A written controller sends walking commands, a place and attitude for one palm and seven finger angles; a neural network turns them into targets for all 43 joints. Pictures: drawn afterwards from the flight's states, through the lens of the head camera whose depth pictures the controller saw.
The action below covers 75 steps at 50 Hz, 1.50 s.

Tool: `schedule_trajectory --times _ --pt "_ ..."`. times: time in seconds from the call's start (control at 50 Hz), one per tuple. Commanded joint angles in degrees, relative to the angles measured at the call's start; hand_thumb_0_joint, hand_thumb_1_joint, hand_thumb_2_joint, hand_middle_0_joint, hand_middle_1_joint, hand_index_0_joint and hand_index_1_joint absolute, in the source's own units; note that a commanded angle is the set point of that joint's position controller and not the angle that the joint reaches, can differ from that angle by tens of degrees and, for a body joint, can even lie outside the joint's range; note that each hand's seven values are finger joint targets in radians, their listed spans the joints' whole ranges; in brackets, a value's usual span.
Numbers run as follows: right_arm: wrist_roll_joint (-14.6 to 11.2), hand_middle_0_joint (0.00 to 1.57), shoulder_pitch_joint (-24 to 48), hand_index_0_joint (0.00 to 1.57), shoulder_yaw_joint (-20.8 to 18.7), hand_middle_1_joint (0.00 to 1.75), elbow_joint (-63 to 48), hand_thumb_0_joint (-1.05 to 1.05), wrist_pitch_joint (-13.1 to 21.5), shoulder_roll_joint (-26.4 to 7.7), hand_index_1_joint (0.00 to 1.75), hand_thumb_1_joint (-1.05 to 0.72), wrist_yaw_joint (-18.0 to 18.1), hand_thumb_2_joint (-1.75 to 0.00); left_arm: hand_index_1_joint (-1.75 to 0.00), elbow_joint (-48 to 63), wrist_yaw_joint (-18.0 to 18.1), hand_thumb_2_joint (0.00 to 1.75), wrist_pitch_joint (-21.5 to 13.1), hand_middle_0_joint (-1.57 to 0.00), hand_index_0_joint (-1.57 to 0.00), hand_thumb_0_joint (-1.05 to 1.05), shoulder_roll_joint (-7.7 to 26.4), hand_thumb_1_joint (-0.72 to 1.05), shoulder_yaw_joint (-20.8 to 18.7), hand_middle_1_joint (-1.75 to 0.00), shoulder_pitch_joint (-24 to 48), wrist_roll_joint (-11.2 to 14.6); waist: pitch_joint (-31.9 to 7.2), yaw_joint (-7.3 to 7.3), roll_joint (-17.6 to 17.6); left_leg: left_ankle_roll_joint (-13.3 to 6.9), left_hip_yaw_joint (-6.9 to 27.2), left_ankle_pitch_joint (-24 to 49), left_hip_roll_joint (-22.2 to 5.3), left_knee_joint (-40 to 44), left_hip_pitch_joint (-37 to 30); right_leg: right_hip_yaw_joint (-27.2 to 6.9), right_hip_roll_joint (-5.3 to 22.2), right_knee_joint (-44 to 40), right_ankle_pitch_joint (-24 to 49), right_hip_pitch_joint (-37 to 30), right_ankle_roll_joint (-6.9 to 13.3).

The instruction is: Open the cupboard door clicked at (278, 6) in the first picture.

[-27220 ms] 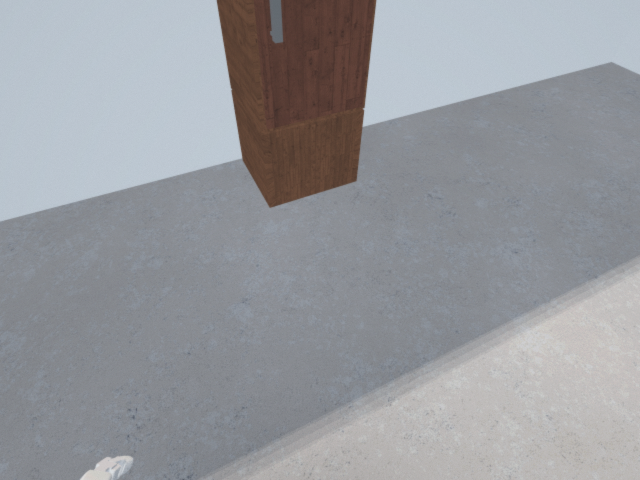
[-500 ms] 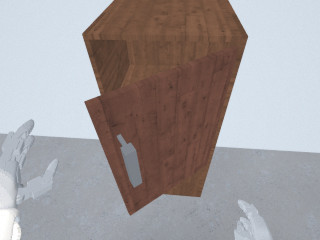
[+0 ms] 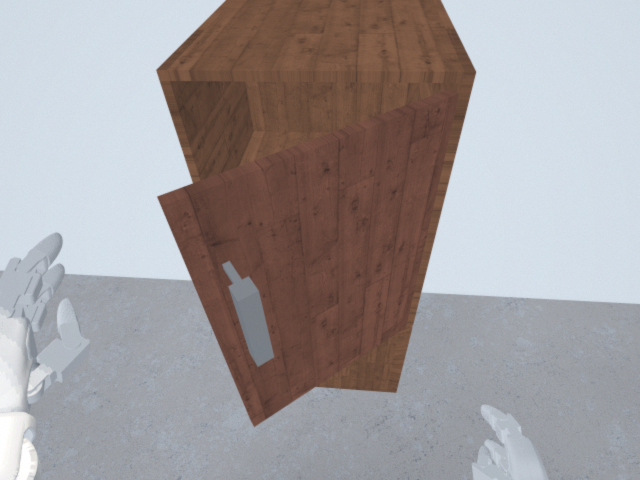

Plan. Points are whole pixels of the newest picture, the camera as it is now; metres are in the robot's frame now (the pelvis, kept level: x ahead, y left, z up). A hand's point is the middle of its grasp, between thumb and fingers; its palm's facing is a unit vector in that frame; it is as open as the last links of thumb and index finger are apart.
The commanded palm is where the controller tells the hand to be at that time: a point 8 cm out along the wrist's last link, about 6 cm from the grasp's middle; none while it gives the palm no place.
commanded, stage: step back with the hand held close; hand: left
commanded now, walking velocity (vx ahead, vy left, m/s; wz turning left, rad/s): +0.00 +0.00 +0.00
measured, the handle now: (246, 313) +0.30 +0.14 +0.05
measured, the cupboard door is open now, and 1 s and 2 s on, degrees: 39 39 39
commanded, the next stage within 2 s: stop stepping back and stand still in 1.14 s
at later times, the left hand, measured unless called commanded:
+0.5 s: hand (31, 383) +0.15 +0.29 +0.14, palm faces +0.33 -0.80 -0.51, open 7.4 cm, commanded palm +0.09 +0.33 +0.17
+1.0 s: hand out of the picture +0.06 +0.32 +0.16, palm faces +0.42 -0.78 -0.45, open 7.4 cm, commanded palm -0.01 +0.37 +0.17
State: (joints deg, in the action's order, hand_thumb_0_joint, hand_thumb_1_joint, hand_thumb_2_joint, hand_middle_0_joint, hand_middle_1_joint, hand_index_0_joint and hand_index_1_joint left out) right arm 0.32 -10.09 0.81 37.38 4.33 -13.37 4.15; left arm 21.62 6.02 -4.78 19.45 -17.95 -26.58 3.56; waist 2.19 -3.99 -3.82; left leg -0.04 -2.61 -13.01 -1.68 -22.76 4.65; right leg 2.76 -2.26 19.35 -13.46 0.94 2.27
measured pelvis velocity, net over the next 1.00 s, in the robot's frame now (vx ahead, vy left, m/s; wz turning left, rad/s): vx -0.14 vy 0.06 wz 0.02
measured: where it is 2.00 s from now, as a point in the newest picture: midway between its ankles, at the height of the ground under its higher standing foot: outside the picture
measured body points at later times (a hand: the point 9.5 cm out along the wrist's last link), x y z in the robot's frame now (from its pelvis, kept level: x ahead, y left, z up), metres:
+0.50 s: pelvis -0.06 +0.04 -0.01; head -0.04 +0.04 +0.44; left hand +0.13 +0.33 +0.17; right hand +0.12 -0.21 -0.08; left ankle +0.00 +0.12 -0.75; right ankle -0.02 -0.09 -0.74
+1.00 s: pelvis -0.14 +0.06 -0.02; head -0.13 +0.09 +0.43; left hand +0.03 +0.36 +0.18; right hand +0.05 -0.17 -0.09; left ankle +0.00 +0.12 -0.75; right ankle -0.12 -0.08 -0.73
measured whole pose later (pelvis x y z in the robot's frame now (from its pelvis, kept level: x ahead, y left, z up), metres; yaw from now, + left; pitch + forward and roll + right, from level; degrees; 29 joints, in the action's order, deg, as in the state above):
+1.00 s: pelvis -0.14 +0.06 -0.02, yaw +1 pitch -2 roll -4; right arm 0.7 -9.7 -0.2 34.4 5.3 -11.6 4.8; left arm 31.9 8.3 -12.5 25.0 -24.0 -28.9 1.0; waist 3.6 -0.1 -1.0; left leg -5.8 -2.8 -4.2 0.1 -31.1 25.2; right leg -2.2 -4.5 42.5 -21.6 18.9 -0.6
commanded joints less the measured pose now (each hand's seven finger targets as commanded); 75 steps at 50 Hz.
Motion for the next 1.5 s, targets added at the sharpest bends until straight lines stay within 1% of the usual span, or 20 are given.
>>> schedule_trajectory --times 0.0,0.04,0.06,0.12,0.32,0.62,0.78,0.84,0.92,0.96,1.02,1.1,1.14,1.18,1.22,1.26,1.3,1.34,1.38,1.48 --pt "-0.13 0.2 8.31 0.2 -2.11 0.3 -9.02 0.0 3.4 -5.49 0.3 -0.9 0.79 -0.9 -0.3 10.22 0.82 0.9 -3.83 -0.2 -0.2 0.0 10.44 0.9 -6.76 -0.3 5.15 0.22 -3.17 -0.2 1.34 -2.03 1.15 10.64 0.53 1.62 -3.45 -3.45 2.91 -4.83 10.0 5.54 -1.65" --pt "-0.14 0.2 8.73 0.2 -2.01 0.3 -9.14 0.0 3.92 -5.64 0.3 -0.9 0.82 -0.9 -0.3 14.15 1.09 0.9 -4.68 -0.2 -0.2 0.0 12.33 0.9 -7.62 -0.3 10.02 0.15 -4.8 -0.2 0.14 -2.12 1.36 10.23 0.79 1.41 -3.92 -3.77 3.03 -5.11 9.31 5.25 -1.59" --pt "-1.29 0.2 7.21 0.2 -0.88 0.3 -11.62 0.0 2.8 -5.6 0.3 -0.9 0.84 -0.9 -0.3 16.14 1.91 0.9 -7.36 -0.2 -0.2 0.0 21.91 0.9 -16.66 -0.3 17.45 -0.41 0.69 2.12 -1.42 -2.56 3.08 5.73 0.17 -0.13 -0.17 -8.39 5.73 -7.65 10.51 11.78 -1.79" --pt "-0.52 0.2 7.08 0.2 -2.24 0.3 -11.27 0.0 0.93 -5.99 0.3 -0.9 0.68 -0.9 -0.3 9.82 0.37 0.9 -6.03 -0.2 -0.2 0.0 11.95 0.9 -8.75 -0.3 1.63 -0.55 -3.03 2.4 6.07 -2.68 2.93 9.12 -0.15 -3.48 -0.43 -7.43 7.61 -5.62 16.68 12.57 -2.53" --pt "-1.0 0.2 6.63 0.2 -3.64 0.3 -14.42 0.0 -1.78 -6.17 0.3 -0.9 1.58 -0.9 -0.3 17.28 1.84 0.9 -5.99 -0.2 -0.2 0.0 15.37 0.9 -12.55 -0.3 -4.76 -0.45 -11.7 2.65 3.75 -2.14 3.65 19.55 -3.19 -2.5 2.3 -5.7 6.27 2.62 21.21 9.85 -2.59" --pt "-0.56 0.2 4.54 0.2 -4.41 0.3 -15.59 0.0 1.92 -7.81 0.3 -0.9 1.49 -0.9 -0.3 20.16 3.36 0.9 -9.66 -0.2 -0.2 0.0 14.3 0.9 -14.6 -0.3 -2.59 -3.81 -6.04 2.42 -7.15 -7.31 15.65 -26.41 -11.86 13.76 34.7 -2.89 0.04 22.58 -0.13 -2.46 -3.31" --pt "-0.97 0.2 2.39 0.2 -4.73 0.3 -11.32 0.0 3.36 -6.24 0.3 -0.9 0.76 -0.9 -0.3 21.56 3.43 0.9 -10.77 -0.2 -0.2 0.0 14.06 0.9 -11.44 -0.3 -0.91 -1.42 -11.95 4.91 7.91 -0.73 5.51 -1.12 -1.13 -12.69 0.63 -14.61 10.41 0.98 3.41 25.3 2.73" --pt "-0.72 0.2 3.75 0.2 -4.29 0.3 -11.63 0.0 3.54 -6.22 0.3 -0.9 1.14 -0.9 -0.3 23.61 3.96 0.9 -10.74 -0.2 -0.2 0.0 15.59 0.9 -12.55 -0.3 -0.39 -1.57 -8.97 4.75 5.39 -0.84 6.63 -3.99 -1.27 -12.78 1.31 -13.19 10.12 0.97 -2.39 29.26 2.37" --pt "0.11 0.2 6.75 0.2 -3.86 0.3 -12.75 0.0 4.43 -7.43 0.3 -0.9 1.73 -0.9 -0.3 23.52 4.01 0.9 -11.06 -0.2 -0.2 0.0 16.05 0.9 -15.58 -0.3 -0.4 -1.97 -5.99 3.14 -12.11 -5.38 23.67 -22.64 -13.95 16.35 23.46 -3.8 -3.1 24.08 -9.33 11.26 -3.01" --pt "1.37 0.2 6.56 0.2 -4.26 0.3 -11.97 0.0 4.41 -7.17 0.3 -0.9 1.56 -0.9 -0.3 19.19 3.84 0.9 -11.06 -0.2 -0.2 0.0 17.04 0.9 -17.18 -0.3 -0.86 -2.65 -5.53 2.9 -12.27 -6.74 26.5 -31.74 -17.79 23.25 33.96 -5.07 -4.2 39.63 -12.93 4.25 -2.43" --pt "0.22 0.2 5.2 0.2 -4.59 0.3 -11.43 0.0 4.34 -5.52 0.3 -0.9 0.2 -0.9 -0.3 18.56 3.7 0.9 -10.15 -0.2 -0.2 0.0 14.71 0.9 -14.37 -0.3 -3.31 -1.22 -9.9 2.44 -3.18 -4.47 15.96 -16.79 -13.65 17.44 20.22 -2.49 -3.11 33.12 -15.98 10.46 -1.36" --pt "-0.47 0.2 5.88 0.2 -3.89 0.3 -11.57 0.0 4.19 -5.51 0.3 -0.9 -0.97 -0.9 -0.3 21.35 2.96 0.9 -8.75 -0.2 -0.2 0.0 12.89 0.9 -10.22 -0.3 -4.07 0.11 -11.97 2.42 -10.44 0.31 7.91 -12.14 -9.54 16.95 14.56 1.93 -3.37 16.15 -17.9 8.46 -0.08" --pt "-0.46 0.2 4.9 0.2 -3.88 0.3 -10.37 0.0 3.92 -5.54 0.3 -0.9 -1.2 -0.9 -0.3 23.01 2.57 0.9 -9.66 -0.2 -0.2 0.0 14.41 0.9 -10.05 -0.3 -1.49 0.28 -12.54 2.53 -3.66 3.19 3.52 -5.29 -5.97 5.67 6.47 -1.8 1.34 -1.43 -13.82 13.75 1.93" --pt "-0.79 0.2 4.76 0.2 -3.45 0.3 -8.87 0.0 3.48 -4.47 0.3 -0.9 -0.54 -0.9 -0.3 25.52 2.97 0.9 -10.59 -0.2 -0.2 0.0 17.54 0.9 -11.04 -0.3 0.86 0.16 -10.63 3.21 12.77 3.12 2.89 -1.83 0.58 -22.85 0.91 -21.63 19.53 -12.24 -5.25 29.86 7.28" --pt "1.04 0.2 6.8 0.2 -1.71 0.3 -10.2 0.0 4.67 -3.8 0.3 -0.9 -0.3 -0.9 -0.3 26.97 3.72 0.9 -12.18 -0.2 -0.2 0.0 24.11 0.9 -17.0 -0.3 5.69 -0.9 -8.1 1.9 13.19 2.81 2.62 -11.33 0.91 -33.63 15.72 -19.23 23.42 -4.75 24.65 21.6 9.36" --pt "-0.98 0.2 5.89 0.2 -2.76 0.3 -11.23 0.0 4.07 -4.31 0.3 -0.9 0.72 -0.9 -0.3 23.97 2.12 0.9 -9.51 -0.2 -0.2 0.0 19.77 0.9 -14.34 -0.3 4.23 -1.07 -10.74 3.64 17.3 0.78 3.33 -4.93 0.6 -23.73 14.05 -9.07 15.67 5.33 31.39 13.07 4.72" --pt "-1.18 0.2 4.85 0.2 -2.13 0.3 -10.2 0.0 3.88 -5.3 0.3 -0.9 2.03 -0.9 -0.3 20.82 2.03 0.9 -7.43 -0.2 -0.2 0.0 15.95 0.9 -12.78 -0.3 2.26 -0.19 -8.98 5.45 -0.95 -0.54 3.59 15.17 0.67 -3.96 1.92 -3.51 8.77 15.21 21.79 17.37 -0.73" --pt "-0.14 0.2 3.37 0.2 -2.25 0.3 -10.33 0.0 6.13 -5.85 0.3 -0.9 1.51 -0.9 -0.3 22.16 2.73 0.9 -8.03 -0.2 -0.2 0.0 16.67 0.9 -12.97 -0.3 2.77 -0.82 -11.14 3.48 -20.06 -5.1 21.82 28.01 -13.05 5.78 -1.04 -4.18 0.58 29.85 -18.78 21.73 -2.69" --pt "-0.34 0.2 2.1 0.2 -2.28 0.3 -8.95 0.0 7.83 -5.28 0.3 -0.9 0.82 -0.9 -0.3 15.35 2.97 0.9 -8.59 -0.2 -0.2 0.0 14.54 0.9 -11.95 -0.3 0.82 -0.8 -7.3 4.06 -6.07 -5.79 26.38 -1.17 -14.12 13.26 6.29 -7.02 -0.72 32.82 -18.51 20.17 -2.18" --pt "0.54 0.2 4.35 0.2 -2.29 0.3 -10.95 0.0 6.84 -5.13 0.3 -0.9 -0.22 -0.9 -0.3 23.29 3.51 0.9 -7.96 -0.2 -0.2 0.0 15.04 0.9 -13.08 -0.3 -9.46 -1.72 -7.28 2.84 -9.59 2.26 15.15 -27.18 -8.03 23.37 20.55 0.54 -3.33 26.81 -12.42 5.62 -1.85"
